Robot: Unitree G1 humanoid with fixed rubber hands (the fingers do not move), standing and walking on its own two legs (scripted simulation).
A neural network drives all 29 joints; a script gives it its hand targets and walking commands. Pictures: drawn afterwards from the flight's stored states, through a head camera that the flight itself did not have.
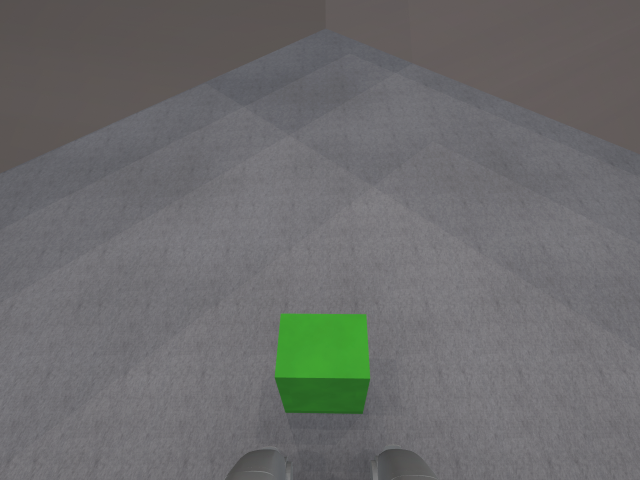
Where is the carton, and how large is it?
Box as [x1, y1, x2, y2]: [275, 314, 369, 413]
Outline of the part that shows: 281,314 275,368 275,379 285,412 362,413 369,381 365,314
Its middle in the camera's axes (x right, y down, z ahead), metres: +0.01 +0.34 +1.08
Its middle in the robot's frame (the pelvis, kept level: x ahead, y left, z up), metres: +0.49 +0.04 -0.59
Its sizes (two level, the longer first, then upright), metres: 0.227 0.171 0.285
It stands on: the floor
